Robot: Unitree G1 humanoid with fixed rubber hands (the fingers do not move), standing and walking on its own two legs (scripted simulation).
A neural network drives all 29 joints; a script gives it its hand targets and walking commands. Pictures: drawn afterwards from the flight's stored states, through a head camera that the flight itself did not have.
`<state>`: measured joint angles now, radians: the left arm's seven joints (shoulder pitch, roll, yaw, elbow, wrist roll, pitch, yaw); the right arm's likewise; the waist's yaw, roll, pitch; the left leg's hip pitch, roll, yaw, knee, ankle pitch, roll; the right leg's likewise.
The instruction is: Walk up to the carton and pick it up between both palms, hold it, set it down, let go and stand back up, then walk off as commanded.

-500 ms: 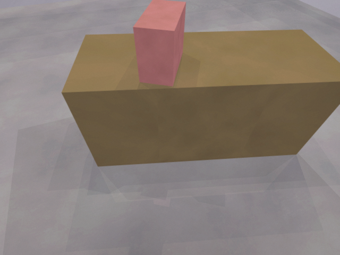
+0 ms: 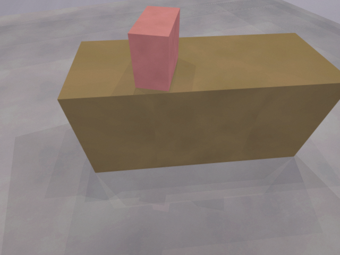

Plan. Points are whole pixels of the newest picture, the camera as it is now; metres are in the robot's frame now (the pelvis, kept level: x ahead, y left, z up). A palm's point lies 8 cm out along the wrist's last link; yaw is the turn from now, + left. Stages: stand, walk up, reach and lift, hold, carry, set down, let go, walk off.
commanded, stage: stand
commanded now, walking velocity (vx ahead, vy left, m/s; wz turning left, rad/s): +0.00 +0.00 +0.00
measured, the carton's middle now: (157, 47) +1.01 +0.06 +0.00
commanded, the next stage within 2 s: none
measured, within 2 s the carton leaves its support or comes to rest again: neither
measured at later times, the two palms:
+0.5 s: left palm out of the picture +0.07 +0.28 -0.13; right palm out of the picture +0.07 -0.29 -0.12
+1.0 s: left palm out of the picture +0.06 +0.28 -0.12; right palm out of the picture +0.06 -0.29 -0.12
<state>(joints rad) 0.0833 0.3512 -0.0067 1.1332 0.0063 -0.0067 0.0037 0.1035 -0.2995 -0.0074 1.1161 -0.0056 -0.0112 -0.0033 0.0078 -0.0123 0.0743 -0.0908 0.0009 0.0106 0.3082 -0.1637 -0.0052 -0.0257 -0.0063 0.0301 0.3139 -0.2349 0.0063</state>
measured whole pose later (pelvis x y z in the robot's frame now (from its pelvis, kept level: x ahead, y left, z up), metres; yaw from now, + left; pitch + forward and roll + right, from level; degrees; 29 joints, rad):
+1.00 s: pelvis -0.01 -0.01 +0.00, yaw -1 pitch -4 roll +0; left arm 0.11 0.34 -0.01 1.15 0.01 -0.01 0.00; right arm 0.11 -0.31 -0.02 1.11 -0.01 0.00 0.00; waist 0.00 0.00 0.07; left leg -0.09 0.03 0.01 0.30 -0.15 -0.02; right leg -0.03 0.01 0.03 0.30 -0.21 -0.01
